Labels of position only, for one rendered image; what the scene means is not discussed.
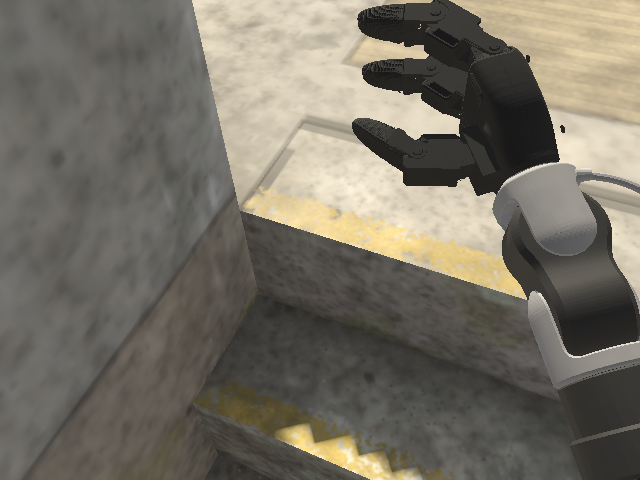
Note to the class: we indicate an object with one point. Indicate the stairs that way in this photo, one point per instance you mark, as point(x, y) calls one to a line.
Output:
point(351, 365)

